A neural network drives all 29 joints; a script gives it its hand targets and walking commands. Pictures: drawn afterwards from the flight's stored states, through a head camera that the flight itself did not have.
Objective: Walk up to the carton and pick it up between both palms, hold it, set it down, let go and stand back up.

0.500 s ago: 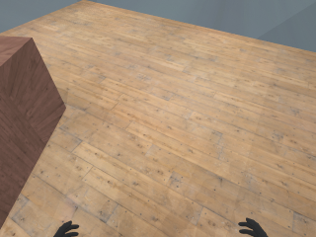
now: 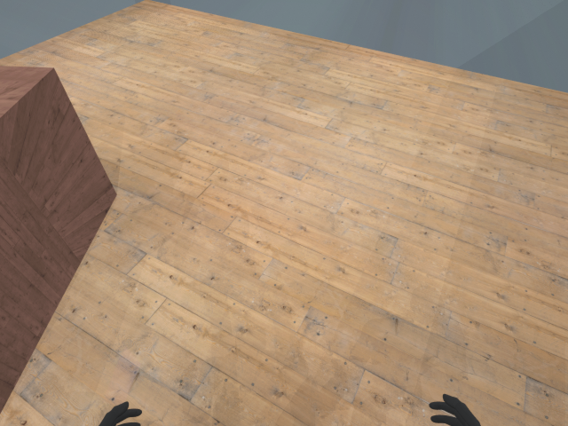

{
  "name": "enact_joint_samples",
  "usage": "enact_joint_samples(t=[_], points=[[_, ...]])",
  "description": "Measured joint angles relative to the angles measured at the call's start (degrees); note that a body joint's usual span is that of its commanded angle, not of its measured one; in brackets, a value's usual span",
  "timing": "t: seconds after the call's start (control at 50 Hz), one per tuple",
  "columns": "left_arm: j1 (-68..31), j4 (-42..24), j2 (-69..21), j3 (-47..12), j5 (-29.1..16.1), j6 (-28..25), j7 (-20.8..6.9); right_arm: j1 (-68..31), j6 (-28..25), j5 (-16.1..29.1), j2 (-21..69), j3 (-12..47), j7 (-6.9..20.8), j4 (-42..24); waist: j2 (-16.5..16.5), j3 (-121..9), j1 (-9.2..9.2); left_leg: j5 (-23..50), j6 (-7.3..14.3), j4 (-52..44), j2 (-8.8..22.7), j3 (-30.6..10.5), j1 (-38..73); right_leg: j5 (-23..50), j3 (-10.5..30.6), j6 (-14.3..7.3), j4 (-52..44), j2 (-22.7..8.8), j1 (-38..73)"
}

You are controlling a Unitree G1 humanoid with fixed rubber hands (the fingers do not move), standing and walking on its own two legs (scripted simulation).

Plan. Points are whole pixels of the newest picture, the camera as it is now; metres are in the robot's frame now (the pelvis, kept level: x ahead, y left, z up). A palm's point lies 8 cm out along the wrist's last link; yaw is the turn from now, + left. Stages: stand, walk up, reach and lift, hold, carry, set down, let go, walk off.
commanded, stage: stand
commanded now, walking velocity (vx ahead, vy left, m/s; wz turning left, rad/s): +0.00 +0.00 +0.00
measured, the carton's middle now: out of the picture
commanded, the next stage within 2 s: walk up in 0.38 s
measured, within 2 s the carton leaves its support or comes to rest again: neither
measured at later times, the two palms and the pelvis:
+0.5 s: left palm out of the picture +0.12 +0.26 -0.09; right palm out of the picture +0.10 -0.26 -0.09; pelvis +0.00 +0.00 +0.00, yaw -1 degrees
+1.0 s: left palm out of the picture +0.05 +0.44 -0.14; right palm (351, 333) +0.28 -0.11 -0.08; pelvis +0.07 +0.12 -0.03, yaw +24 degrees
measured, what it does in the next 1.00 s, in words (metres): steps to the left, turning left: left foot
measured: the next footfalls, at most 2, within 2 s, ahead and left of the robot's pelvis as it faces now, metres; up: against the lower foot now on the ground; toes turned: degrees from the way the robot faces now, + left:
left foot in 0.92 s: +0.11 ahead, +0.27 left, +0.00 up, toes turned +29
right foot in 1.42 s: +0.46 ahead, +0.22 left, +0.00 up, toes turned +43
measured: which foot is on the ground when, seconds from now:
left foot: down 0.00-0.60, up 0.62-0.90, down 0.92-1.00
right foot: down 0.00-0.92, up 0.94-1.00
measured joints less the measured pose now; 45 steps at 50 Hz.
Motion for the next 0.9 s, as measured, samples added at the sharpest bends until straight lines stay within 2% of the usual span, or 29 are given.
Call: enact_joint_samples(t=[0.58,0.62,0.64,0.68,0.72,0.82,0.9], points=[[-0.1,-0.01,-0.17,0.15,0.27,-0.02,0.03,0.27,0.12,-0.13,-0.08,0.03,0.2,0.19,-0.03,-0.07,-0.31,-0.74,0.27,0.44,0.05,0.25,-0.08,-0.31,0.31,-0.07,0.06,0.13,0.01],[-1.05,0.19,0.17,0.93,1.93,-0.52,0.1,2.13,0.82,-1.04,-0.33,-0.81,1.79,-0.06,0.19,-0.85,-1.34,-6.0,0.96,5.47,-0.59,-2.06,-3.21,-2.21,-2.55,-1.52,0.37,-0.56,0.07],[-1.71,0.38,0.82,1.34,2.71,-0.99,0.39,3.17,1.44,-1.88,-0.32,-1.1,2.57,0.02,-0.53,-1.08,-1.36,-7.9,0.79,10.56,-0.59,-1.34,-5.76,-1.71,-4.08,-2.05,0.1,-1.59,0.38],[-2.42,1.31,1.98,1.94,3.77,-2.14,1.22,4.4,2.33,-3.38,-0.86,-1.47,3.76,0.07,-1.81,-0.84,-0.47,-8.31,0.11,19.73,0.48,0.17,-10.44,-2.08,-6.6,-2.54,-0.68,-3.62,1.79],[-1.95,2.6,2.79,2.42,4.23,-3.09,1.73,4.64,2.4,-3.47,-2.12,-2.25,4.6,-0.03,-2.19,-0.24,0.76,-6.66,-0.39,23.9,2.53,0.32,-13.59,-2.31,-8.46,-2.52,-2.43,-5.17,4.07],[0.14,5.66,5.14,3.83,3.88,-3.49,1.14,3.27,2.0,-1.82,-4.29,-4.2,6.27,-0.41,-1.91,1.09,2.55,-1.71,-0.55,17.81,8.28,0.48,-15.54,-3.74,-13.31,-1.51,-5.03,-8.45,10.47],[1.38,6.46,7.1,4.64,3.87,-2.94,0.5,1.7,0.57,-1.11,-4.11,-4.43,6.05,-0.81,-2.53,0.27,3.33,0.48,0.69,11.69,9.2,3.72,-11.47,-9.02,-16.29,-1.84,-0.94,-11.45,12.96]])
